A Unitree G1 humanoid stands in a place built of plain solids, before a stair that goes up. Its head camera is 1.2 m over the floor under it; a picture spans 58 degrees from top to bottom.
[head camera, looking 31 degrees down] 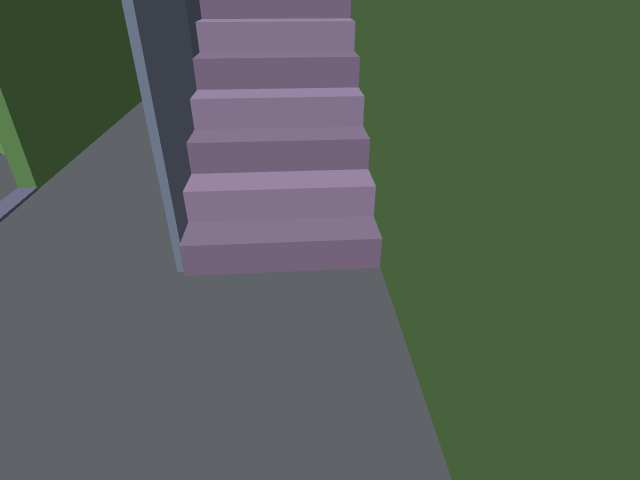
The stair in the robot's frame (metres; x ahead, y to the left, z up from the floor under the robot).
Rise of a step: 0.17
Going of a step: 0.23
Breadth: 0.93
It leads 4 degrees to the left of straight ahead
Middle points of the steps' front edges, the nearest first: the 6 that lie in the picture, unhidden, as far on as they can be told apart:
1.70 0.17 0.17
1.93 0.19 0.33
2.15 0.21 0.50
2.38 0.22 0.66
2.60 0.24 0.83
2.83 0.26 0.99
